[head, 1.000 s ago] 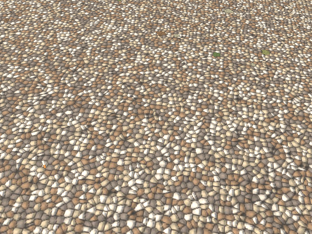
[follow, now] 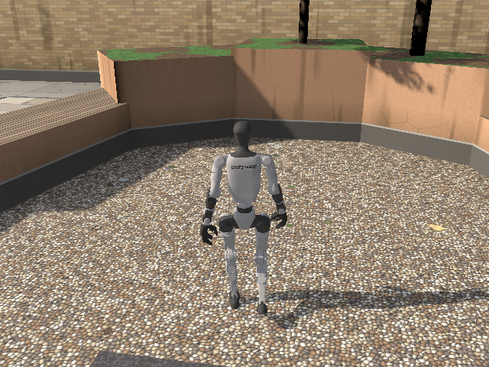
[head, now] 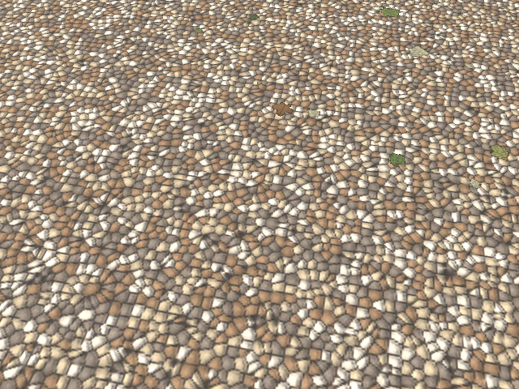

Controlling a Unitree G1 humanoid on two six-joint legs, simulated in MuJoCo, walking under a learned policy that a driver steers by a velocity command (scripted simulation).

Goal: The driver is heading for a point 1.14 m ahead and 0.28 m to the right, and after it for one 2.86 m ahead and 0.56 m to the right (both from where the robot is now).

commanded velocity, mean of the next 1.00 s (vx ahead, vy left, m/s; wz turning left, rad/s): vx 0.50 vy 0.00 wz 0.00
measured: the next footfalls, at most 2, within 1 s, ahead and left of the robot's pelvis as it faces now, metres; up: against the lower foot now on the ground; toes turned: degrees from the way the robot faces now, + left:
right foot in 0.44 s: +0.41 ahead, -0.11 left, +0.00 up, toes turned -4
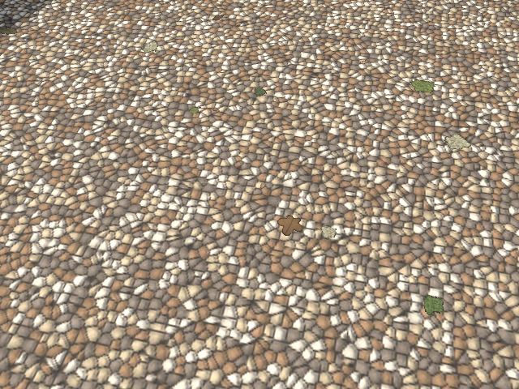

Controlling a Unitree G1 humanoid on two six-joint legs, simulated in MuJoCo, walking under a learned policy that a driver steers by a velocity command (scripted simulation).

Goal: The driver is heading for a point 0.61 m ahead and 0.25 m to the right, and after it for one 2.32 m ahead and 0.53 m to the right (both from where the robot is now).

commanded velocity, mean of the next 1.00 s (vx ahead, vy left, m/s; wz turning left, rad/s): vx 0.50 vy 0.00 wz -0.47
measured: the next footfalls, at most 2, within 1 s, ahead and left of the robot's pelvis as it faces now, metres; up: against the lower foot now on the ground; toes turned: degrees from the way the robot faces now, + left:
left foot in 0.02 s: +0.17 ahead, +0.09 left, +0.00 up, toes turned +4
right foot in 0.58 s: +0.42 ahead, -0.11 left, +0.00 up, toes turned -22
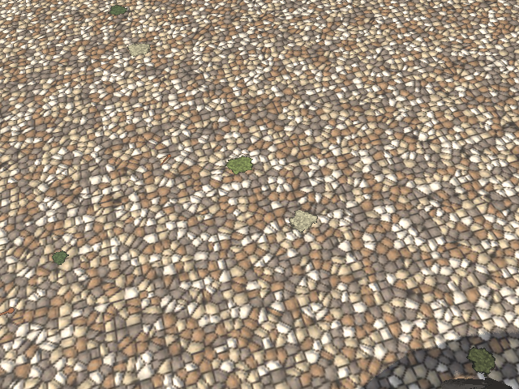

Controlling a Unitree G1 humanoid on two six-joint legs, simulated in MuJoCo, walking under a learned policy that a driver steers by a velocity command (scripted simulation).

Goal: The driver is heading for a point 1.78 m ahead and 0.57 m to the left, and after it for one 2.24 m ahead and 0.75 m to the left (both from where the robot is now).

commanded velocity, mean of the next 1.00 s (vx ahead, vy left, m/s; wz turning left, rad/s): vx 0.50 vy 0.00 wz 0.20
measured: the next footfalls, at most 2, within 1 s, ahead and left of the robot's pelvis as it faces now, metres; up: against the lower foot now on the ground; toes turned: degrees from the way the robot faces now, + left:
left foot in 0.12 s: +0.26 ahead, +0.13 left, +0.00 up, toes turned -6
right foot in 0.56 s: +0.43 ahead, -0.10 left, +0.00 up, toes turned +3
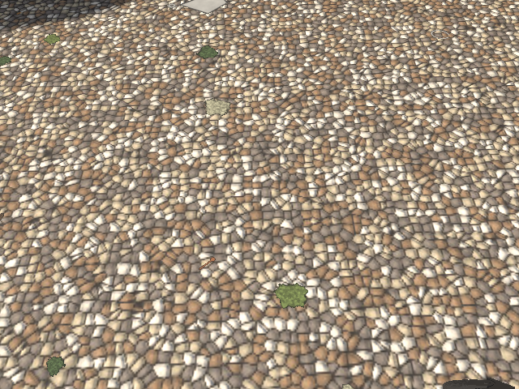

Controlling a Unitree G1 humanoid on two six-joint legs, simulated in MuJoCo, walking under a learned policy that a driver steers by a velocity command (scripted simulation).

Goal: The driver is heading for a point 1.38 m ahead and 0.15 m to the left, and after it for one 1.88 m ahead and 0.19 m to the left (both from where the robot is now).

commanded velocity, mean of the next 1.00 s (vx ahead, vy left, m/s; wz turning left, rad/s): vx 0.50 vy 0.00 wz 0.26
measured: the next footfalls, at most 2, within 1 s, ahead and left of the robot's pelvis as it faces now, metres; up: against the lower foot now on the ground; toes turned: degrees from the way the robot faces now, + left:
left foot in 0.06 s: +0.20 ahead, +0.09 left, +0.00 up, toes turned +7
right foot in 0.62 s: +0.54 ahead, -0.01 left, +0.00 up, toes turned +13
